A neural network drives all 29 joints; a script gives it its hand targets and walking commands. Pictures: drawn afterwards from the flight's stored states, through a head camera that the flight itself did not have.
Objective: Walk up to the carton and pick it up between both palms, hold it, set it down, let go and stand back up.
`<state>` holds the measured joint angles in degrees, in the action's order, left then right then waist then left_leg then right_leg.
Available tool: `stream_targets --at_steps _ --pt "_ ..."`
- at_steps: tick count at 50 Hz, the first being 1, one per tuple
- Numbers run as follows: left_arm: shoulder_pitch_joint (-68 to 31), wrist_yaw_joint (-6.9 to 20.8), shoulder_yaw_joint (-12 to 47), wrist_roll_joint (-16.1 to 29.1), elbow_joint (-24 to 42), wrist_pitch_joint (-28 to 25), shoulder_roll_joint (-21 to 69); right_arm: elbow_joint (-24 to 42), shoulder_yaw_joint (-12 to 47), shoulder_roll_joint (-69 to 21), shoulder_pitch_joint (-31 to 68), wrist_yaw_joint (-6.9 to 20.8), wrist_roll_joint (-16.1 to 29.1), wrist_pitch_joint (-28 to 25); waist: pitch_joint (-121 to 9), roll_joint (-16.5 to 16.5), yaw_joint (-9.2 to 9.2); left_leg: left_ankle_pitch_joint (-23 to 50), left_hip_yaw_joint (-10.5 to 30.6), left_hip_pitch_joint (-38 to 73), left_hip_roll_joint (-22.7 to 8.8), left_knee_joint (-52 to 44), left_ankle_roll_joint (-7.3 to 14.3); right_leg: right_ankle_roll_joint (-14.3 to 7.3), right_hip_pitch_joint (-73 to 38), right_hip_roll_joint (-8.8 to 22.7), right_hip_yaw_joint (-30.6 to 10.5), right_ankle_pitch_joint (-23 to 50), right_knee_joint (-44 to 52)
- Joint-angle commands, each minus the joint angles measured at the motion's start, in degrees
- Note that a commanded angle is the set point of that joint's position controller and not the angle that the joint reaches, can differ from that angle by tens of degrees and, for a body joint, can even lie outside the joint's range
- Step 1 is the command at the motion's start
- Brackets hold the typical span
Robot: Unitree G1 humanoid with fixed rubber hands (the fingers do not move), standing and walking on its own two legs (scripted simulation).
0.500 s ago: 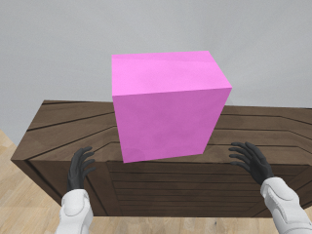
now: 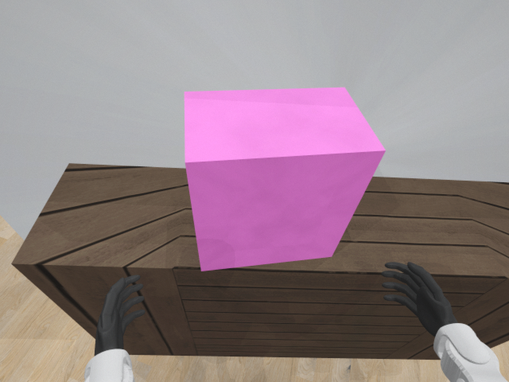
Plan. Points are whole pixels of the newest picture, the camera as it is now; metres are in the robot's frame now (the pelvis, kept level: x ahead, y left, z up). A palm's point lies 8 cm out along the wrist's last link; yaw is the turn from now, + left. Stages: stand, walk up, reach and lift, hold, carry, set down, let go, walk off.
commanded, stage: set down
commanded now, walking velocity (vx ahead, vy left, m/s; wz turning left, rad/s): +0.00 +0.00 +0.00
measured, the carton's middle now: (268, 185) +0.44 -0.01 +0.06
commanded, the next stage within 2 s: let go in 1.42 s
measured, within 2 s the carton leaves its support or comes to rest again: neither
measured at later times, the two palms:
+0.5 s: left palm (114, 348) +0.17 +0.21 -0.03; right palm (422, 324) +0.22 -0.26 -0.01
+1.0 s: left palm (115, 353) +0.17 +0.22 -0.05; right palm (406, 344) +0.20 -0.24 -0.05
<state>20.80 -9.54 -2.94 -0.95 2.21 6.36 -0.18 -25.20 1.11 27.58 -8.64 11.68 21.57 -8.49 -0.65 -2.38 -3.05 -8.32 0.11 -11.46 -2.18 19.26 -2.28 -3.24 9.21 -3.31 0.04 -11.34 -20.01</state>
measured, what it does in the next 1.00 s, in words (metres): stands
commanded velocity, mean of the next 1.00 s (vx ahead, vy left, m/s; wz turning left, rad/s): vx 0.00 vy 0.00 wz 0.00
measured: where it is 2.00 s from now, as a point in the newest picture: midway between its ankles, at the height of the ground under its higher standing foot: outside the picture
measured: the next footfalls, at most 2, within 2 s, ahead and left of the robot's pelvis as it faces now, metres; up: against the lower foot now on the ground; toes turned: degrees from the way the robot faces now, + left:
none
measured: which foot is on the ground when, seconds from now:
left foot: down 0.00-1.00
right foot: down 0.00-1.00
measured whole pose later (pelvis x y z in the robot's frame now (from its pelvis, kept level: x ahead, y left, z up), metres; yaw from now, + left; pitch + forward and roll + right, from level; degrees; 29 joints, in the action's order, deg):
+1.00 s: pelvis +0.01 +0.00 +0.00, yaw +0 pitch +1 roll +0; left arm 16.4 -1.7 -2.9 -0.9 -14.6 6.0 -6.2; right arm -32.2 1.2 17.6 -11.1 3.2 13.0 -9.6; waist 1.4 -2.4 -3.1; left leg -9.0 0.1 -11.2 -1.8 19.1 -2.3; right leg -3.2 9.0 -2.9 0.0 -12.1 -20.0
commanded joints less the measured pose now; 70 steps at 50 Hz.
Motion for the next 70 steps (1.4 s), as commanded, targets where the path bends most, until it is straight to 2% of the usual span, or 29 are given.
stream_targets --at_steps 1,6,7,9,10,13,14,20,22,23,24,25,34,35,36,37,38,39,40,46,47,49,54,55,59,60,61,62,70 --pt "-5.0 0.2 2.2 2.3 3.5 -3.1 -6.8 7.3 -3.4 6.6 1.1 -0.1 -0.5 -2.5 -4.2 -3.9 2.72 3.6 -1.7 10.5 2.6 -0.8 2.2 2.0 3.1 3.5 -5.3 2.6 5.9" --pt "-8.1 2.1 0.1 1.8 -2.1 -1.1 -9.3 5.6 -2.8 2.8 -0.9 -1.7 -3.3 -0.3 -2.7 -5.6 3.12 -0.1 -3.5 7.4 3.6 -1.3 3.2 3.2 2.0 5.8 -7.9 -0.5 6.7" --pt "-7.2 0.9 0.8 2.4 4.3 -2.4 -8.1 9.3 -3.7 5.0 0.2 -0.9 -1.9 -1.4 -5.9 -5.0 2.44 3.2 -2.8 8.6 2.9 -1.4 2.6 2.9 1.3 4.3 -6.2 1.5 5.6" --pt "-7.2 2.9 0.1 1.8 -7.2 -1.1 -9.0 2.6 -1.6 2.7 -1.3 -2.2 -4.0 -0.1 -1.8 -5.8 3.36 0.4 -3.4 8.2 3.6 -1.3 3.1 3.7 1.9 6.0 -8.0 1.0 7.0" --pt "-8.1 2.0 -0.1 2.2 1.3 -2.4 -9.1 8.2 -2.7 3.1 -0.5 -2.1 -3.4 -1.3 -4.4 -5.3 2.26 3.3 -2.6 8.9 3.1 -1.9 2.9 3.6 0.6 5.4 -6.5 3.6 6.2" --pt "-7.2 4.1 -0.6 2.7 -7.3 -1.6 -10.8 4.6 -2.3 1.6 -2.4 -3.9 -5.9 -0.6 -2.3 -6.7 3.46 1.5 -3.6 6.9 3.9 -1.7 2.8 4.1 -0.1 6.1 -7.5 6.6 6.1" --pt "-7.0 3.2 -1.3 2.9 0.4 -2.9 -11.4 9.3 -2.3 1.7 -1.7 -3.6 -4.7 -1.8 -6.6 -4.9 1.41 4.5 -3.3 6.6 3.5 -1.0 3.0 4.0 -2.2 5.6 -7.1 8.6 5.0" --pt "-3.9 4.3 -1.0 2.5 -5.7 -2.9 -11.4 4.5 -2.9 1.5 -4.4 -4.4 -6.7 -2.2 -5.3 -4.4 2.51 8.0 -2.9 9.3 3.4 -0.8 1.9 3.8 -1.1 4.7 -5.5 15.2 5.0" --pt "-3.1 2.7 -0.3 2.2 2.6 -4.6 -10.2 7.8 -2.2 3.0 -2.8 -2.8 -5.4 -3.6 -9.2 -2.0 1.74 12.5 -2.0 10.6 2.7 0.2 1.2 2.4 -2.6 2.9 -4.2 17.1 3.9" --pt "-0.5 5.1 -0.8 1.5 -10.5 -3.0 -11.2 -0.4 -1.0 0.1 -6.6 -4.3 -8.0 -2.2 -3.4 -4.9 2.84 8.5 -3.1 8.7 3.6 0.0 1.5 3.0 -1.9 4.0 -5.6 17.2 5.0" --pt "-4.2 4.3 -0.3 2.2 -1.0 -4.6 -11.2 5.7 -1.4 -0.1 -4.4 -4.1 -7.2 -3.3 -7.6 -3.1 2.89 9.9 -2.4 9.9 3.2 -0.1 1.6 3.1 -2.1 4.1 -5.0 16.9 4.3" --pt "-4.2 5.5 -0.7 2.5 -8.7 -4.1 -12.4 0.7 -1.5 -0.8 -5.1 -4.9 -7.9 -2.3 -3.7 -4.1 3.55 6.9 -3.0 8.9 3.5 -0.6 1.9 3.6 -1.5 5.2 -6.1 15.6 5.2" --pt "-10.1 5.0 0.1 3.2 -7.0 -2.7 -13.5 2.6 -2.7 -4.2 -0.7 -5.6 -10.8 -1.7 -2.8 -0.9 2.91 1.0 -3.1 7.7 2.6 -0.9 2.5 2.7 2.3 4.6 -4.8 -0.2 5.2" --pt "-7.8 7.0 -1.0 3.2 -16.5 -1.3 -15.0 -1.0 -1.0 -7.5 -3.5 -7.0 -12.2 -0.8 -0.3 -5.6 2.83 -1.1 -4.3 5.9 3.8 -0.6 3.5 3.8 1.7 6.2 -6.3 0.9 6.5" --pt "-8.5 5.1 -0.9 3.2 -5.1 -2.9 -13.8 6.5 -2.6 -4.3 -1.2 -6.0 -11.3 -2.4 -5.7 -3.0 1.49 3.5 -3.3 7.4 2.8 -0.9 2.6 3.2 0.4 4.8 -4.3 4.3 4.6" --pt "-7.7 6.6 -1.0 2.8 -14.1 -1.5 -14.2 -0.8 -2.2 -6.2 -4.1 -7.3 -13.2 -1.4 -2.0 -2.6 2.91 2.1 -3.9 8.0 3.6 -0.3 2.5 3.2 1.3 5.6 -5.5 5.0 6.2" --pt "-8.1 5.6 -1.4 3.3 -5.3 -2.7 -14.3 5.2 -2.2 -5.5 -1.8 -6.8 -11.3 -2.7 -7.1 -1.7 0.77 5.0 -3.6 8.0 3.1 -0.1 2.2 3.5 -0.5 5.0 -4.0 6.7 4.7" --pt "-5.6 7.6 -1.1 3.1 -17.4 -1.1 -15.0 -2.2 -1.6 -7.3 -5.2 -8.1 -13.6 -1.4 -0.3 -3.8 3.27 2.6 -4.1 7.4 4.0 -0.3 2.7 4.1 0.2 6.5 -5.4 8.3 6.2" --pt "-8.6 6.1 -1.3 3.6 -5.3 -2.9 -14.9 5.4 -2.9 -4.5 -1.8 -7.2 -11.9 -3.0 -7.2 -0.6 0.74 6.6 -3.2 9.5 3.1 -0.6 1.9 3.6 -0.4 4.4 -3.1 9.6 4.2" --pt "-6.8 7.4 -0.8 2.2 -8.6 -2.6 -14.6 0.8 -2.0 -4.6 -3.2 -8.2 -12.8 -3.6 -6.1 -0.5 1.66 10.6 -3.1 11.9 3.2 0.0 1.2 3.4 -1.1 3.4 -2.1 16.2 3.5" --pt "-6.7 8.7 -1.0 2.5 -15.6 -1.6 -15.3 -2.5 -1.3 -6.9 -3.8 -9.3 -14.2 -2.9 -2.5 -3.6 3.72 8.0 -3.8 11.2 3.9 0.3 1.7 3.9 -0.6 4.6 -3.1 15.7 5.3" --pt "-6.9 8.2 -1.8 1.4 -11.7 -2.4 -15.3 -1.8 -0.3 -6.5 -3.7 -8.9 -13.0 -3.8 -5.2 0.1 1.51 10.9 -3.4 11.6 3.6 1.0 1.1 3.6 -2.2 4.0 -3.1 18.9 3.6" --pt "-9.4 6.4 -1.0 1.7 -6.8 -3.2 -16.0 2.8 -1.8 -6.6 0.0 -8.0 -13.5 -5.2 -6.8 0.1 1.29 7.7 -3.0 10.7 3.2 1.2 1.8 3.0 0.3 3.2 -1.1 10.2 3.4" --pt "-8.5 7.3 -0.4 1.7 -15.0 -2.1 -15.7 -1.7 -1.2 -8.2 -2.1 -8.5 -14.7 -4.1 -2.7 -2.0 2.52 4.8 -3.4 10.0 3.6 0.7 2.1 3.1 2.5 3.8 -2.2 7.8 4.6" --pt "-12.5 7.8 0.1 1.6 -14.9 -0.6 -15.7 -2.8 -1.9 -9.1 1.2 -8.8 -16.0 -2.7 -0.8 -1.2 2.68 0.9 -3.9 9.8 2.9 0.2 2.6 3.0 5.5 4.6 -2.8 0.5 5.3" --pt "-12.0 10.0 -0.6 1.7 -24.9 1.0 -16.9 -7.8 -0.3 -13.0 -0.3 -10.4 -18.0 -1.2 2.7 -3.1 3.68 -3.2 -5.1 8.5 4.0 0.3 3.1 4.0 5.5 6.2 -4.5 -0.7 6.7" --pt "-13.4 8.3 -0.2 1.8 -14.3 -0.4 -15.7 -2.2 -2.7 -9.6 2.0 -9.2 -17.0 -2.7 -1.8 -1.1 2.53 -0.4 -4.0 9.8 2.9 -0.2 2.6 3.1 5.6 4.5 -2.0 -1.5 5.0" --pt "-13.1 9.1 -0.3 1.4 -20.1 0.7 -15.8 -7.1 -1.7 -12.7 0.6 -9.9 -17.2 -2.0 1.8 -0.3 3.32 -2.2 -4.9 9.9 3.3 0.3 2.8 3.3 5.8 4.9 -2.9 -2.5 5.9" --pt "-9.2 9.0 -2.7 0.2 -15.4 -2.2 -17.4 -3.5 -2.2 -9.2 0.3 -10.8 -17.3 -7.3 -8.5 0.3 1.29 10.5 -3.9 11.0 3.8 2.6 1.1 4.4 -1.5 3.4 -0.3 22.2 1.4"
